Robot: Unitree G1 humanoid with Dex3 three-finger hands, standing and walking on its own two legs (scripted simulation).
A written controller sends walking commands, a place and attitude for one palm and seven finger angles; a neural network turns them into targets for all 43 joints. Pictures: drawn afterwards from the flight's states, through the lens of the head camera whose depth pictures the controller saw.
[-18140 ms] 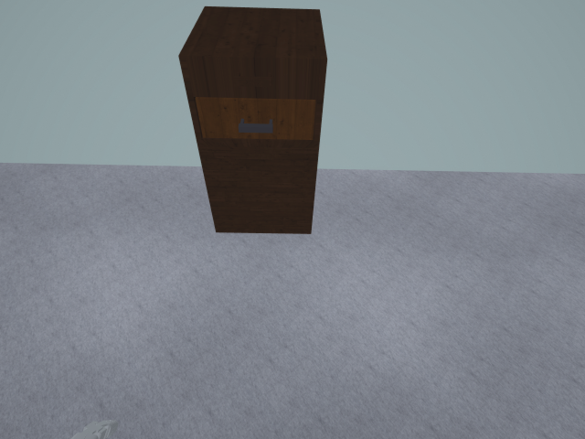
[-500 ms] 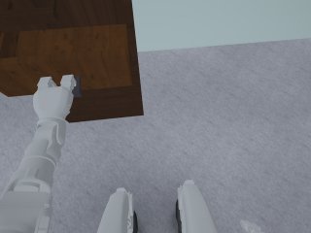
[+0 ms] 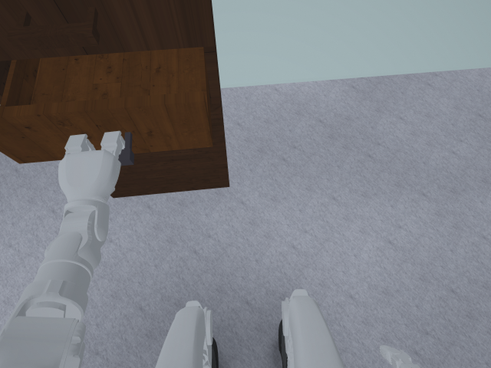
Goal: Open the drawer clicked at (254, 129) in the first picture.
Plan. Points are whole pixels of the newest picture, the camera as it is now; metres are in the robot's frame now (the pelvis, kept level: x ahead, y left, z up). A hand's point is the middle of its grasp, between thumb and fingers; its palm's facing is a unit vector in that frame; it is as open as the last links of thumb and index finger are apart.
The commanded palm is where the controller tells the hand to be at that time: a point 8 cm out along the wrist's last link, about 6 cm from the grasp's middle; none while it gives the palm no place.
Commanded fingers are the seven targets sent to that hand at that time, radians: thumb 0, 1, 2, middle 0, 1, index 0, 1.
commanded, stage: pull the drawer open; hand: left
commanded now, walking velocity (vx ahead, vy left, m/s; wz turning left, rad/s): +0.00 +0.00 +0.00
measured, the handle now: (100, 149) +0.48 +0.26 -0.04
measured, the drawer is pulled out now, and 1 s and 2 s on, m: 0.11 0.14 0.16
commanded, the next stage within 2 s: open the thumb to release the handle in 1.76 s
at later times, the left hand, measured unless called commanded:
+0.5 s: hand (105, 190) +0.41 +0.25 -0.06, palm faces -0.03 -0.02 -1.00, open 5.7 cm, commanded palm +0.37 +0.25 -0.02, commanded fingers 0.00 0.90 0.90 -0.40 -1.35 -0.40 -1.35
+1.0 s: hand (105, 200) +0.39 +0.24 -0.06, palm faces -0.03 -0.02 -1.00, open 5.7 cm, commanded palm +0.35 +0.24 -0.02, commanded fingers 0.00 0.90 0.90 -0.40 -1.35 -0.40 -1.35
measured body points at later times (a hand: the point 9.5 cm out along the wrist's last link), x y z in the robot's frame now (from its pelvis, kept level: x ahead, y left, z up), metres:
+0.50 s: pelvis +0.00 +0.00 +0.00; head +0.17 -0.01 +0.42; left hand +0.41 +0.25 -0.01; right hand +0.09 -0.27 -0.14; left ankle -0.01 +0.12 -0.60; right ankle +0.04 -0.14 -0.60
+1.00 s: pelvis +0.00 +0.00 +0.00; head +0.16 -0.01 +0.43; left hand +0.39 +0.24 -0.01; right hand +0.10 -0.27 -0.14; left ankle -0.01 +0.12 -0.60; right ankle +0.04 -0.14 -0.60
